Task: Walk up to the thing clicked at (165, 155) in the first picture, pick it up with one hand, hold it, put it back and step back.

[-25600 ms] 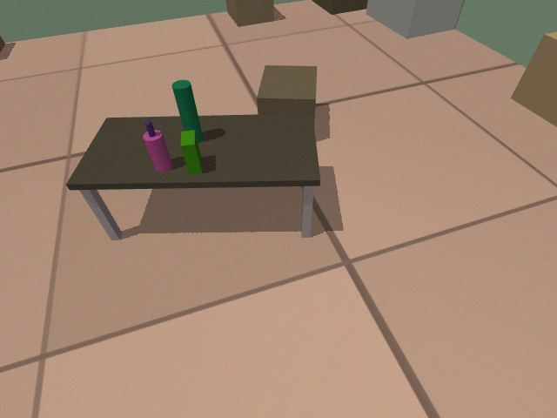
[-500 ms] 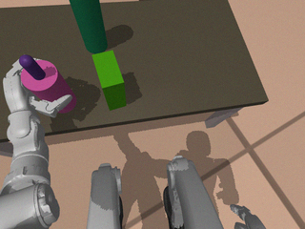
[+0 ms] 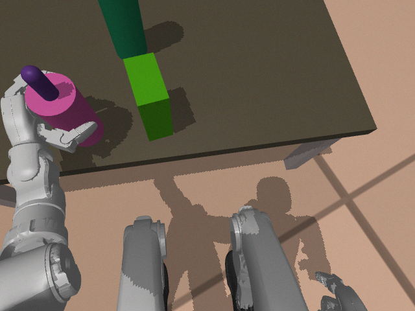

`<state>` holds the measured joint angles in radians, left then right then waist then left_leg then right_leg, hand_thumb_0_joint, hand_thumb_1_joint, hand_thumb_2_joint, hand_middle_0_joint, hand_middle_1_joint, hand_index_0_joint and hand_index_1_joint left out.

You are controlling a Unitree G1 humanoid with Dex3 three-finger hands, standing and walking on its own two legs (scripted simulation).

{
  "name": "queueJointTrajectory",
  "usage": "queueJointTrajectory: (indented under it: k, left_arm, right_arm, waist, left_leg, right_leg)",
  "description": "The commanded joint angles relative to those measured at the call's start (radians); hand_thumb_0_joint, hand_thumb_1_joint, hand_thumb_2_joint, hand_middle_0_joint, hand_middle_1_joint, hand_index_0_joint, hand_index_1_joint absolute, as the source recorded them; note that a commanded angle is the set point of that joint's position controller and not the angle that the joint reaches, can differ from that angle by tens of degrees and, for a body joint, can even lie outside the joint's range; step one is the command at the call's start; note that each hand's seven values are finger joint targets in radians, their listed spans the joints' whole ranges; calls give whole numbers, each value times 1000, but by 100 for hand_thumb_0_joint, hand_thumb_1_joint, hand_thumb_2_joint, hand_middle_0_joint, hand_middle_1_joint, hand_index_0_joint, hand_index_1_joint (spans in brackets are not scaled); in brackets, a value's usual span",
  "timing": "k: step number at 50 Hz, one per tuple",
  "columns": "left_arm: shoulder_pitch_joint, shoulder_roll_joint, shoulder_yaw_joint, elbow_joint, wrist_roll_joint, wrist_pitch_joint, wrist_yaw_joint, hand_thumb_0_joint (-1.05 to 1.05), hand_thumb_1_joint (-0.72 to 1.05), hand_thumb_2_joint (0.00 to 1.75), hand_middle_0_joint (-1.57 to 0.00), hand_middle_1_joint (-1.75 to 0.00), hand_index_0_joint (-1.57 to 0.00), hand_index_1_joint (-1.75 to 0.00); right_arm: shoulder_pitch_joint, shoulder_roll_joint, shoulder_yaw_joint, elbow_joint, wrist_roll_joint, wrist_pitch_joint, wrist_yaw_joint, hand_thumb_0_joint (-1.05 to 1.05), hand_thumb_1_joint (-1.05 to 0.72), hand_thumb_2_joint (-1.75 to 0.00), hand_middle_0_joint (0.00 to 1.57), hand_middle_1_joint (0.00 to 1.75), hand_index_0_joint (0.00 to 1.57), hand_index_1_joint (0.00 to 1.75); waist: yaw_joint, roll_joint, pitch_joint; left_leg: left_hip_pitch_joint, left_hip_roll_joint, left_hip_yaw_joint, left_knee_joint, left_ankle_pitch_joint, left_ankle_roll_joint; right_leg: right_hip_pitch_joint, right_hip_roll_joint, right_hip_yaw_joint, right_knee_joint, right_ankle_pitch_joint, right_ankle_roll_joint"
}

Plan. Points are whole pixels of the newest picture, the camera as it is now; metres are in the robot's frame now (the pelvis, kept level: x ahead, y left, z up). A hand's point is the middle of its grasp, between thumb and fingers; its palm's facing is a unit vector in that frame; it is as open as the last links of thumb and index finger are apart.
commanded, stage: open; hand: left
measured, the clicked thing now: (63, 107) +0.48 +0.22 +0.02
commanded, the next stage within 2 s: withdraw in 0.36 s
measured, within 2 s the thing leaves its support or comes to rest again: neither
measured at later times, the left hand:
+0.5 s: hand (65, 107) +0.49 +0.23 +0.00, palm faces +0.20 -0.98 -0.01, open 14.9 cm
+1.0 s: hand out of the picture +0.50 +0.28 +0.13, palm faces +0.21 -0.97 -0.09, open 17.1 cm
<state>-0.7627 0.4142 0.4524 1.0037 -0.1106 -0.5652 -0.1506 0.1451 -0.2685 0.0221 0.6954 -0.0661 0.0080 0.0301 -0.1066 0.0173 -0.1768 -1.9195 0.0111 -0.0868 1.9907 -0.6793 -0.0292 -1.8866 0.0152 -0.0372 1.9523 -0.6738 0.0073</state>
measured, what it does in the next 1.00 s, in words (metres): rises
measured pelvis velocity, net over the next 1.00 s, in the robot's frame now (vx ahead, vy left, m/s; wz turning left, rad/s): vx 0.01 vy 0.00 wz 0.01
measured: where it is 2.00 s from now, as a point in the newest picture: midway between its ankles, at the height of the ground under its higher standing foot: (200, 305)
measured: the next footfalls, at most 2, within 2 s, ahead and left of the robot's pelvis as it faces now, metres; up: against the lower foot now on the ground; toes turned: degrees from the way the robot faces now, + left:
none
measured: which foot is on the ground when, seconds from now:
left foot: down 0.00-1.00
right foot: down 0.00-1.00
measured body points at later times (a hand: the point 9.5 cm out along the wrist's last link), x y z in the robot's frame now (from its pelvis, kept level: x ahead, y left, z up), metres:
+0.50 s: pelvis +0.00 +0.00 +0.00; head +0.20 +0.03 +0.40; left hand +0.47 +0.28 +0.01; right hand +0.09 -0.27 -0.13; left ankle +0.07 +0.13 -0.43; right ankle +0.08 -0.12 -0.43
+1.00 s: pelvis +0.01 +0.00 +0.09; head +0.18 +0.03 +0.50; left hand +0.49 +0.33 +0.14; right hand +0.11 -0.27 -0.03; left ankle +0.07 +0.13 -0.43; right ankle +0.08 -0.12 -0.43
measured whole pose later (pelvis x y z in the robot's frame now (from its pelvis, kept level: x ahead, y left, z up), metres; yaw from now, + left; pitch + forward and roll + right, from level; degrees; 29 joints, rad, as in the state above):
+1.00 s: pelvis +0.01 +0.00 +0.09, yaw +0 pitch +30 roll -4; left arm -0.82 0.58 0.46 1.01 -0.08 -0.31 -0.21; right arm 0.20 -0.27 0.03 0.67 0.00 0.02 -0.03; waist -0.11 0.03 -0.16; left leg -1.61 0.02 -0.08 1.70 -0.63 -0.02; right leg -1.57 0.02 -0.04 1.65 -0.61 0.01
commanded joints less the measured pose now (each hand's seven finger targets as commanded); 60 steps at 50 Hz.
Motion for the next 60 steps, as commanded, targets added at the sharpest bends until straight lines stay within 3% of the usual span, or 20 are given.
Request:
queueJointTrajectory:
  k: [1,4,5,10,18,24,28,30,32,36,42,47,48,49,50,53,54,56,59,60]
  left_arm:
    - [-359,248,28,-213,-10,-66,3,0,-24,78,-110,-106,-114,-103]
    - [-338,218,15,-173,-8,-57,3,0,-42,60,-92,-86,-94,-86]
    - [-386,244,15,-226,-8,-60,3,0,-47,54,-87,-80,-88,-79]
    - [-366,238,22,-224,-5,-46,4,0,-61,34,-71,-59,-72,-59]
    - [-326,232,31,-242,-9,-35,10,0,-61,23,-49,-39,-48,-39]
    - [-331,225,23,-235,-7,-35,5,0,-61,17,-27,-27,-26,-27]
    - [-350,352,95,-283,-3,-39,-1,0,-61,19,-20,-23,-20,-24]
    - [-386,354,81,-322,-7,-30,-11,0,-59,19,-19,-23,-18,-24]
    - [-367,402,114,-321,-10,-7,-18,0,-56,20,-17,-21,-16,-22]
    - [-416,442,119,-392,-28,52,-35,0,-58,20,-17,-22,-17,-23]
    - [-377,381,60,-225,-39,158,-74,0,-57,15,-14,-18,-15,-18]
    - [-327,346,40,-119,-42,167,-97,0,-53,8,-5,-5,-4,-4]
    - [-308,507,34,-95,108,245,-38,0,-49,6,-6,-5,-5,-5]
    - [-383,438,-2,-176,94,272,-9,0,-51,6,-6,-4,-5,-5]
    - [-391,433,0,-178,101,290,12,0,-52,8,-6,-5,-5,-5]
    - [-331,522,34,-139,156,343,74,0,-55,8,-7,-6,-6,-7]
    - [-331,611,82,-155,172,353,102,0,-56,9,-8,-7,-7,-8]
    - [-335,644,88,-169,187,371,144,0,-51,8,-6,-6,-6,-6]
    - [-346,525,-3,-96,189,398,190,0,-54,6,-5,-5,-5,-5]
    - [-346,530,-9,-77,193,404,209,0,-54,6,-5,-5,-5,-5]
  right_arm:
    - [156,-186,-68,-56,8,-12,-13,0,-93,-90,20,30,20,30]
    - [157,-187,-65,-56,8,-11,-13,0,-93,-90,20,30,20,30]
    - [156,-186,-65,-54,9,-12,-13,0,-93,-90,20,30,20,30]
    - [162,-193,-67,-61,11,-7,-15,0,-93,-90,20,30,20,30]
    - [164,-193,-70,-65,17,-4,-16,0,-93,-90,20,30,20,30]
    - [166,-189,-69,-59,14,-3,-16,0,-93,-90,20,30,20,30]
    - [172,-196,-72,-66,14,3,-22,0,-92,-90,20,30,20,30]
    - [171,-193,-70,-76,18,6,-25,0,-92,-90,20,30,20,30]
    - [175,-201,-73,-81,27,10,-32,0,-92,-90,20,30,20,30]
    - [180,-202,-72,-92,44,15,-47,0,-92,-91,20,30,20,30]
    - [198,-198,-64,-70,65,0,-72,0,-91,-90,20,30,20,30]
    - [204,-185,-53,-58,64,-19,-71,0,-81,-88,20,30,20,30]
    - [227,-196,-72,-78,65,4,-69,0,-84,-89,20,30,20,30]
    - [216,-184,-63,-110,72,11,-66,0,-85,-89,20,30,20,30]
    - [227,-184,-62,-111,75,19,-65,0,-84,-89,20,30,20,30]
    - [250,-186,-68,-91,76,35,-63,0,-91,-91,20,30,20,30]
    - [260,-188,-68,-87,75,44,-66,0,-92,-91,20,30,20,30]
    - [263,-173,-59,-100,81,54,-71,0,-90,-90,20,30,20,30]
    - [274,-159,-53,-91,80,50,-76,0,-89,-90,20,30,20,30]
    - [281,-167,-56,-82,82,46,-80,0,-90,-90,20,30,20,30]
  waist:
    - [-11,85,-625]
    - [-20,80,-613]
    - [-14,106,-623]
    - [-12,146,-622]
    - [1,127,-622]
    - [-16,113,-632]
    - [22,118,-692]
    - [11,131,-714]
    - [21,143,-739]
    - [20,184,-778]
    - [-34,118,-616]
    - [-31,70,-441]
    - [5,114,-530]
    - [-18,127,-543]
    - [-14,135,-553]
    - [3,155,-534]
    - [16,163,-550]
    - [21,160,-585]
    - [-22,183,-487]
    - [-19,178,-460]
  left_leg:
    - [388,-5,47,-230,133,55]
    - [395,-4,41,-232,146,52]
    - [398,-4,44,-228,144,51]
    - [432,-3,33,-240,166,45]
    - [442,-2,32,-243,191,48]
    - [424,0,40,-217,221,55]
    - [423,-2,52,-219,219,58]
    - [445,-1,50,-236,206,56]
    - [494,1,46,-264,217,55]
    - [592,5,36,-332,226,52]
    - [667,15,5,-434,212,55]
    - [639,15,14,-473,217,61]
    - [799,7,22,-575,259,55]
    - [829,13,13,-605,294,51]
    - [870,14,3,-630,303,46]
    - [960,23,-4,-704,335,41]
    - [961,20,9,-721,324,45]
    - [1010,15,29,-764,373,51]
    - [1098,18,38,-832,427,47]
    - [1135,20,37,-855,438,45]
  right_leg:
    - [367,9,1,-262,150,-44]
    - [355,9,-7,-250,159,-46]
    - [348,8,-3,-244,158,-48]
    - [310,7,-21,-225,175,-55]
    - [325,7,-20,-226,194,-54]
    - [347,7,-12,-227,227,-49]
    - [416,6,10,-243,226,-44]
    - [430,6,14,-260,213,-44]
    - [442,7,10,-276,213,-46]
    - [500,4,17,-337,219,-49]
    - [537,5,-1,-454,226,-43]
    - [548,7,2,-520,231,-44]
    - [675,2,20,-609,256,-51]
    - [698,6,14,-627,291,-49]
    - [696,10,4,-638,298,-48]
    - [767,15,-9,-692,317,-47]
    - [822,14,-2,-720,312,-44]
    - [942,13,6,-776,363,-41]
    - [970,14,4,-859,404,-42]
    - [973,15,0,-882,407,-44]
